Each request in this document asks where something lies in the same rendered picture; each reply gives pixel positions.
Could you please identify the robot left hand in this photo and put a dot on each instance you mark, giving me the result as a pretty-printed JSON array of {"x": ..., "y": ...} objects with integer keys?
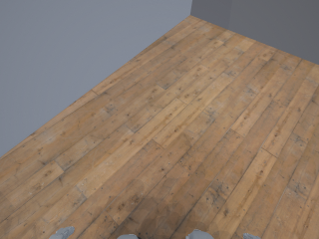
[{"x": 63, "y": 233}]

